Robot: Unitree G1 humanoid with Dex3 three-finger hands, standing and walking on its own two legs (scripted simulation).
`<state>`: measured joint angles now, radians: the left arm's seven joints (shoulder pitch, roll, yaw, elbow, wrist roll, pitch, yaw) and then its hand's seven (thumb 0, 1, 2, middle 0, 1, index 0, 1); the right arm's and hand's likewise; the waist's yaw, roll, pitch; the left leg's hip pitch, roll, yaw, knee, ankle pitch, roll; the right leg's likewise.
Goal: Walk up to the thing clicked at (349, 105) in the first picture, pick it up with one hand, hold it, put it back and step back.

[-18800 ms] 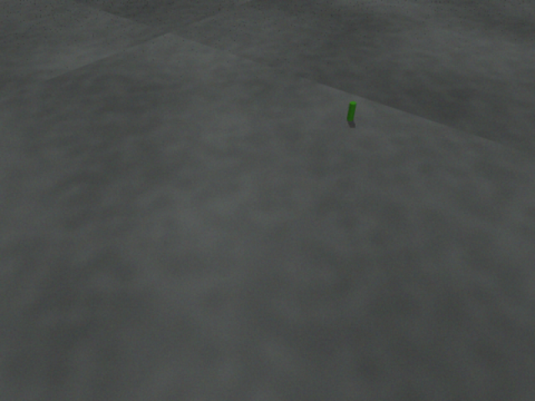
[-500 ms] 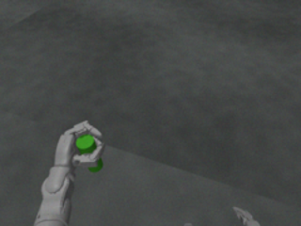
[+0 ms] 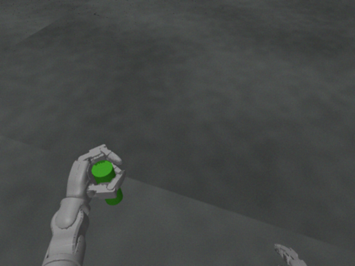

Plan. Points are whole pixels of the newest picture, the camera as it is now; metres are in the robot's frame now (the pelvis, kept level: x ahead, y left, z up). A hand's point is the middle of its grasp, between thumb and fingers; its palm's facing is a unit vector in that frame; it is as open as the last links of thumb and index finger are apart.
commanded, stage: hold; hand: left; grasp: from the side
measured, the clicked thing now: (108, 184) +0.32 +0.18 +0.02
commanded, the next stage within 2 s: none
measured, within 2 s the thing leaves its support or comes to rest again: neither
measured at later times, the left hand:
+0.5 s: hand (109, 173) +0.32 +0.17 +0.06, palm faces -0.05 -1.00 -0.02, open 5.8 cm
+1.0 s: hand (111, 176) +0.32 +0.16 +0.06, palm faces -0.06 -1.00 -0.02, open 5.8 cm
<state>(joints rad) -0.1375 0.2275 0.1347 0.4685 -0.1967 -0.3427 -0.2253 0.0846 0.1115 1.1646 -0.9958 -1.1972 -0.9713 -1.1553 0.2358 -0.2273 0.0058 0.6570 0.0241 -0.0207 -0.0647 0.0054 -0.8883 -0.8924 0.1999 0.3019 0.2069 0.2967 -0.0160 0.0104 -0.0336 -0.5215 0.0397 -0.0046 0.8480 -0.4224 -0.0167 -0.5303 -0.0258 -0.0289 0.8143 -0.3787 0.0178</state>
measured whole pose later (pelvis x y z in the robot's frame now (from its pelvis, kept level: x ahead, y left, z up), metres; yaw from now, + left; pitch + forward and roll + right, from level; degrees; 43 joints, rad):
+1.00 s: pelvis +0.00 +0.00 +0.01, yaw +0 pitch +4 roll -1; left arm -0.14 0.22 0.13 0.48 -0.20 -0.35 -0.22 0.08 0.12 1.16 -0.99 -1.21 -0.96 -1.17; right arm 0.24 -0.22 0.01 0.67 0.02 -0.03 -0.05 0.01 -0.89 -0.90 0.20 0.30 0.21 0.30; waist -0.01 0.01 -0.02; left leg -0.47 0.04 0.00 0.80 -0.40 -0.01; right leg -0.48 -0.03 -0.02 0.77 -0.35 0.02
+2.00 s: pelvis +0.00 +0.00 +0.01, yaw +0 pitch +4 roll -1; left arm -0.13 0.22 0.13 0.46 -0.19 -0.35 -0.22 0.08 0.12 1.16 -0.99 -1.21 -0.96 -1.17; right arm 0.24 -0.23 0.00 0.67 0.02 -0.04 -0.05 0.01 -0.89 -0.90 0.20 0.30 0.21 0.30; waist -0.01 0.01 -0.02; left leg -0.48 0.04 0.00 0.80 -0.40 -0.02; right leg -0.49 -0.02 -0.02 0.77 -0.35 0.02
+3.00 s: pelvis -0.06 +0.00 -0.24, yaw +0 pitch +32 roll -2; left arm -0.49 0.26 0.29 0.97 -0.13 -0.77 -0.26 0.08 0.12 1.16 -0.99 -1.20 -0.97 -1.16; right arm 0.11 -0.26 0.00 0.70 -0.07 -0.06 0.07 0.00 -0.89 -0.90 0.20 0.30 0.21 0.30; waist -0.07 0.00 -0.19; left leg -1.75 0.02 -0.05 1.88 -0.69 -0.02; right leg -1.76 -0.04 -0.02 1.84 -0.64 0.01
